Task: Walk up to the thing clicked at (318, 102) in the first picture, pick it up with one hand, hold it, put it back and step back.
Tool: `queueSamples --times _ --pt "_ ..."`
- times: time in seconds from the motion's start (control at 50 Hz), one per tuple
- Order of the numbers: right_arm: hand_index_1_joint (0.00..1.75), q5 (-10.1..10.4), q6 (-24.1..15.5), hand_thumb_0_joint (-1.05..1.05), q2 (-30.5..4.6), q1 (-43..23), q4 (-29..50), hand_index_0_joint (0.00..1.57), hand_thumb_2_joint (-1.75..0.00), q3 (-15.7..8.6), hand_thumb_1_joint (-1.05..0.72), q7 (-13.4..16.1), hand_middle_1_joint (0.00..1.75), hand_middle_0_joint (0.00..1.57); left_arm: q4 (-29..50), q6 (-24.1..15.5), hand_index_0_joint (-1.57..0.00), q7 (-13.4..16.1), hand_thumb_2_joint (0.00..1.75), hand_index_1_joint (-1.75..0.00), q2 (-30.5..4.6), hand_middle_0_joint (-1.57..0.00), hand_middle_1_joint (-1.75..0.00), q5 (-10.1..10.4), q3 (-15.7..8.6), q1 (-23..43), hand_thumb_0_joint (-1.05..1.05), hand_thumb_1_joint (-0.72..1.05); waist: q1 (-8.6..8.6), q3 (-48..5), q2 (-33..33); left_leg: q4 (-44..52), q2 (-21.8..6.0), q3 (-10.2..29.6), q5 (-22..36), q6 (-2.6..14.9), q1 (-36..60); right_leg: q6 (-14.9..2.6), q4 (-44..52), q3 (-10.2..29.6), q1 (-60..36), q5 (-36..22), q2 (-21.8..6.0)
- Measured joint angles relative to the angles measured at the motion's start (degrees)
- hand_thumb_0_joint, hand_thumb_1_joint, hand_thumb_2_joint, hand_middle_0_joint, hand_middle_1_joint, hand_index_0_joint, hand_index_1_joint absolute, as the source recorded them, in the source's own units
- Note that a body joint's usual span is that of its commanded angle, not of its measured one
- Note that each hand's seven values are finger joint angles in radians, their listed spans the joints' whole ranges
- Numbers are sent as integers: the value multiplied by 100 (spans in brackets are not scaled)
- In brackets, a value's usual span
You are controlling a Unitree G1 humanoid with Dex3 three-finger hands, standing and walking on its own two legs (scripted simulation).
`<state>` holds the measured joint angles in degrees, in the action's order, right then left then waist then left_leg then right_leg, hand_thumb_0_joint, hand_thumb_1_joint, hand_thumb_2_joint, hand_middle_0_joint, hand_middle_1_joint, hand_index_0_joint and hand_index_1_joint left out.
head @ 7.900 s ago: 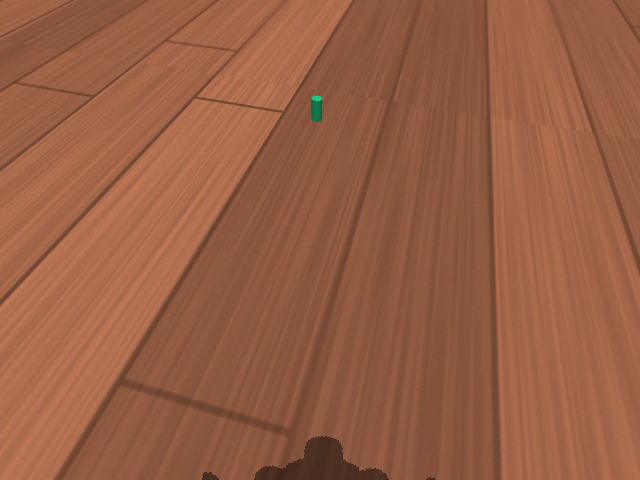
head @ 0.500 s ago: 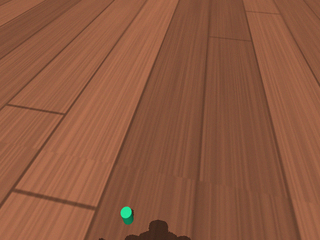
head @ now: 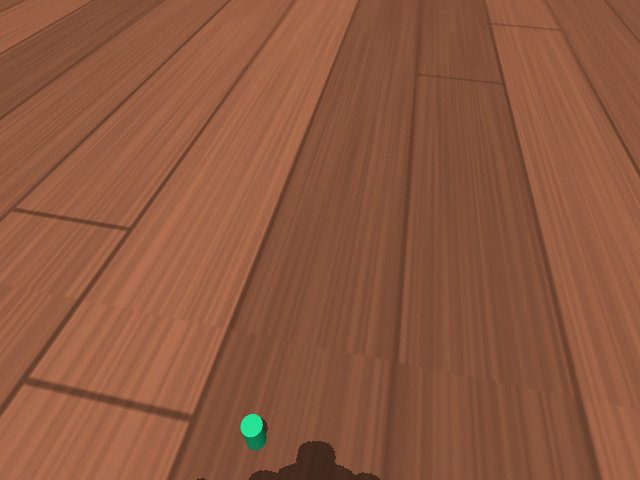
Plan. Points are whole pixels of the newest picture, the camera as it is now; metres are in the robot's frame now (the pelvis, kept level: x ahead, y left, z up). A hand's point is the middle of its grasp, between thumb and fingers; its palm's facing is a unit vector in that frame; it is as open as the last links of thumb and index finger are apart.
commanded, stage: stand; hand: left
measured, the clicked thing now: (254, 432) +0.38 +0.18 -0.72
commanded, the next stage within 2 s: go down in 0.80 s
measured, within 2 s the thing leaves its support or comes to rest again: neither
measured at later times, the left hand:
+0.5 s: hand out of the picture +0.07 +0.25 -0.16, palm faces -0.02 -0.94 -0.35, open 7.4 cm
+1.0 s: hand out of the picture +0.11 +0.25 -0.16, palm faces +0.04 -0.94 -0.34, open 8.0 cm
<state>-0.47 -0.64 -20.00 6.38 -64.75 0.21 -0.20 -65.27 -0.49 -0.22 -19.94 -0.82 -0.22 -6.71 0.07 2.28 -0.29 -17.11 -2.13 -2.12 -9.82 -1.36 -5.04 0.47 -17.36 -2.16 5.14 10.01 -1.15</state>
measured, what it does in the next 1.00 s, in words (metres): stands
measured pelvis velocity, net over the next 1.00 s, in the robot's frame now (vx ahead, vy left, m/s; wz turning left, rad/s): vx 0.00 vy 0.00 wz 0.01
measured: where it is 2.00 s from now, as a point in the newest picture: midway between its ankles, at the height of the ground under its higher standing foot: outside the picture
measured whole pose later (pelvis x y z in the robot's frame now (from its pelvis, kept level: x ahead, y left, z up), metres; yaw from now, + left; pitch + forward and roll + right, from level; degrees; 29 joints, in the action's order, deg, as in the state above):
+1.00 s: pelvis +0.00 +0.00 +0.00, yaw +1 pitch +1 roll +0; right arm 2.3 -2.0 -19.1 9.7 -54.8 0.1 1.7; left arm -61.7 -1.8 0.7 -18.6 0.3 -2.8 -3.7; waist -0.3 2.6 -0.3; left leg -22.3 -1.9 -1.5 -12.1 -1.1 -11.1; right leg 0.5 -22.3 -2.6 10.9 12.4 -1.5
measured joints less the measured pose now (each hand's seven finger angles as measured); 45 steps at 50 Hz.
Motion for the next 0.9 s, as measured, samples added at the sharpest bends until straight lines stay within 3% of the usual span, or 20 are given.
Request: queueSamples --times 0.9 --pt "30 3 10 1 -3 -12 24 20 -90 2 -91 5 30 20 52 -22 -21 15 89 -30 -5 -20 -30 -3 20 0 0 90 -10 13 8 -18 -11 -18 -79 0 10 7 20 19 -19 51 10"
